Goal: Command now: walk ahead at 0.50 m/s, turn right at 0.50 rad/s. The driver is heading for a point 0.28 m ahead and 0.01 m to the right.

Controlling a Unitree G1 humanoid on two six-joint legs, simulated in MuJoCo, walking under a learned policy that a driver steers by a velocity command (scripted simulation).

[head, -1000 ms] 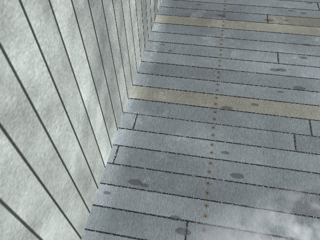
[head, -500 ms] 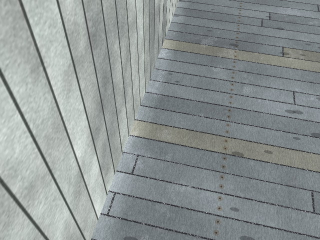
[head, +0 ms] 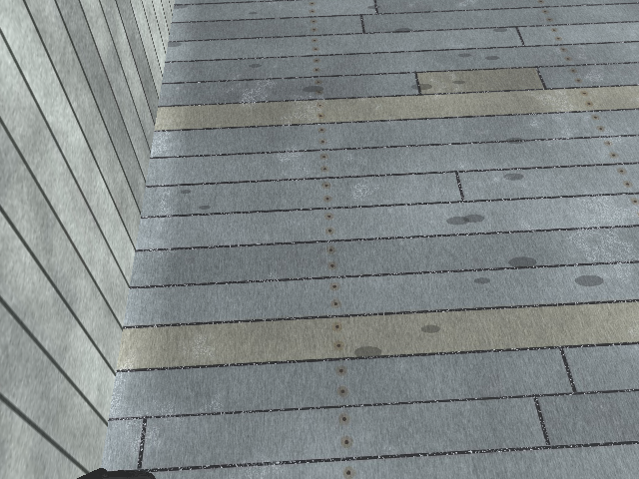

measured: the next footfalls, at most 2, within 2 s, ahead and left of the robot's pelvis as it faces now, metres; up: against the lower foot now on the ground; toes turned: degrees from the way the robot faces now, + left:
left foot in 0.48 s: +0.39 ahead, +0.00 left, +0.00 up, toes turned -7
right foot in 0.76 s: +0.30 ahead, -0.21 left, +0.00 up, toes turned -5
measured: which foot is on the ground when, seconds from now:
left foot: up 0.00-0.46, down 0.48-1.00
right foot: down 0.00-0.52, up 0.54-0.74, down 0.76-1.00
